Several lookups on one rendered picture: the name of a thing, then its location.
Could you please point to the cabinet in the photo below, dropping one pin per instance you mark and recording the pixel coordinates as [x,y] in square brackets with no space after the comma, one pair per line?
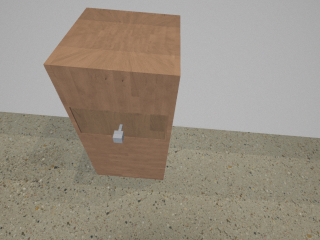
[125,61]

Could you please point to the handle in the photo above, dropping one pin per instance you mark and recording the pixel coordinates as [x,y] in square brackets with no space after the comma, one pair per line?
[118,135]

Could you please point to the drawer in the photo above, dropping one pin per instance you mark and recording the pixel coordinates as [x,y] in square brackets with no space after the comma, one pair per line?
[105,122]

